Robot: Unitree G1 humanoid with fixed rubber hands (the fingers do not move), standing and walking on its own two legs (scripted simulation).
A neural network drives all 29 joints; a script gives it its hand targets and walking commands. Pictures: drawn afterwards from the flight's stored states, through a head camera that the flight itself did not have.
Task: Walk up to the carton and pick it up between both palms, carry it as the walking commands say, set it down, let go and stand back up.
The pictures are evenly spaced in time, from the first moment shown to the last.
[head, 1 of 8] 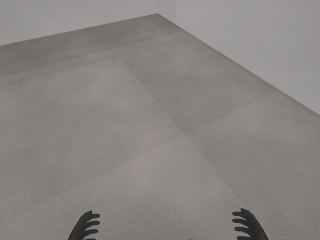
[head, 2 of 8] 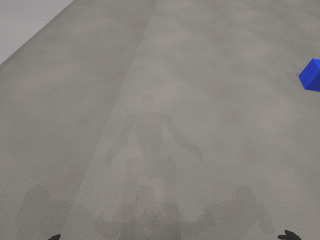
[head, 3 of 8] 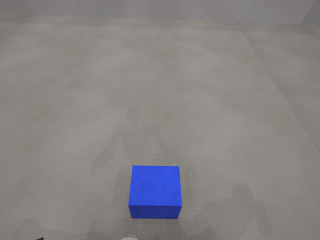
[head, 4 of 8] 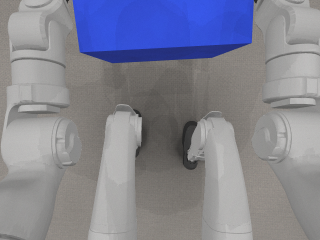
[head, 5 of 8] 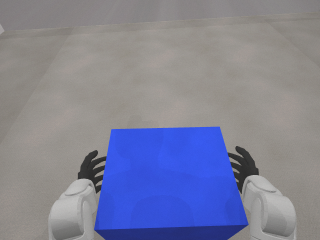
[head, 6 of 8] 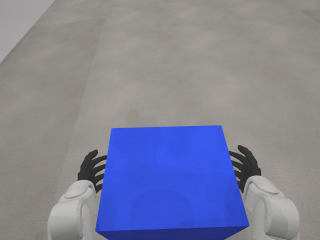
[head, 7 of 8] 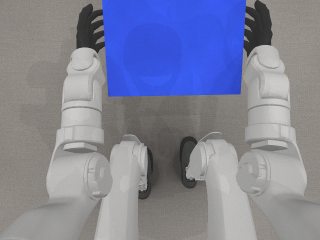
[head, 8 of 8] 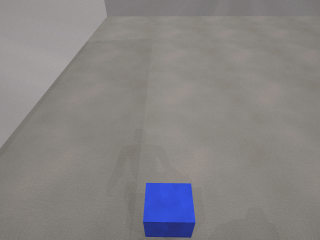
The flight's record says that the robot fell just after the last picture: no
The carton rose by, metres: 0.68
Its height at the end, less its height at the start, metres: +0.00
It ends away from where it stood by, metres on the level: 2.57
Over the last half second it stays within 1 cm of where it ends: yes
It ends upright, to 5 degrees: yes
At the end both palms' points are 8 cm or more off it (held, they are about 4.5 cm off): yes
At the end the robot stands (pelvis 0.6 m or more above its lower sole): yes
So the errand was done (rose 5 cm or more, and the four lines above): yes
